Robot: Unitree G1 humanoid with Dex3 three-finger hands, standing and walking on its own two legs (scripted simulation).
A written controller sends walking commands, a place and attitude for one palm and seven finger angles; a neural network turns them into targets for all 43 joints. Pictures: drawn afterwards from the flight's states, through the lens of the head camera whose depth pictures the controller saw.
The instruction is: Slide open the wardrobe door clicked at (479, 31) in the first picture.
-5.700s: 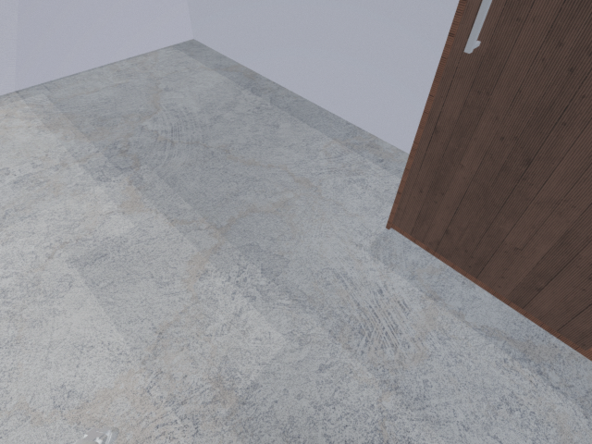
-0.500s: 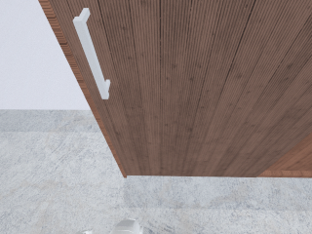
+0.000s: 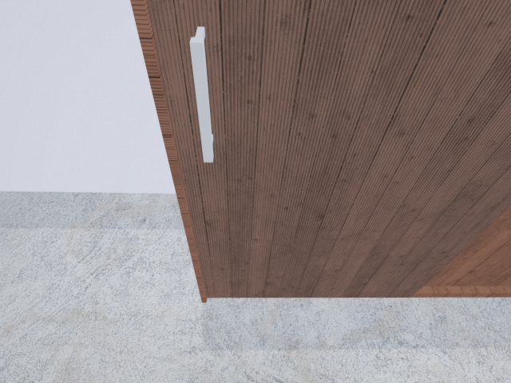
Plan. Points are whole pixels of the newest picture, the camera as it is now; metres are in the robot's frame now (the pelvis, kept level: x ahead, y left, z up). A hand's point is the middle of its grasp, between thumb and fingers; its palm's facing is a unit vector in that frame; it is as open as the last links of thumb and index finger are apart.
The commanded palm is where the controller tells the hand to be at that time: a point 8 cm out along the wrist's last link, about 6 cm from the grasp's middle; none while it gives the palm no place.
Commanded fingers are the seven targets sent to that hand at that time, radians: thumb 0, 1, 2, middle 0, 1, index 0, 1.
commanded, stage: come to a stop and stand still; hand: left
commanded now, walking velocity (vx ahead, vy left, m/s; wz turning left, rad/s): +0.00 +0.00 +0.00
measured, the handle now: (204, 102) +0.49 +0.13 +0.18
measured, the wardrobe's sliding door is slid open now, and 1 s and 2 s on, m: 0.00 0.00 0.00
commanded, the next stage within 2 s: look again from close up in 0.80 s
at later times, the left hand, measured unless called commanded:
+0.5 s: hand out of the picture -0.05 +0.11 -0.18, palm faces +0.04 -0.99 -0.15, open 7.3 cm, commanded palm none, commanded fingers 0.00 0.90 0.90 -0.20 -0.30 -0.20 -0.30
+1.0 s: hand out of the picture -0.03 +0.12 -0.18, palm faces +0.05 -0.98 -0.17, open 7.4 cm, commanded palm none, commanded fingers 0.00 0.90 0.90 -0.20 -0.30 -0.20 -0.30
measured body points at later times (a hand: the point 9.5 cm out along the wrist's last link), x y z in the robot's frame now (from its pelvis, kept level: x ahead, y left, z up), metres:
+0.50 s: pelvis -0.03 -0.04 +0.00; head -0.03 -0.03 +0.45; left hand -0.05 +0.17 -0.17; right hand -0.11 -0.24 -0.16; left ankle +0.03 +0.07 -0.74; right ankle -0.05 -0.13 -0.74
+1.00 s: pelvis -0.01 -0.04 +0.00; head +0.00 -0.04 +0.45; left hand -0.04 +0.17 -0.16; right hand -0.01 -0.26 -0.16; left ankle +0.03 +0.07 -0.74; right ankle -0.05 -0.13 -0.74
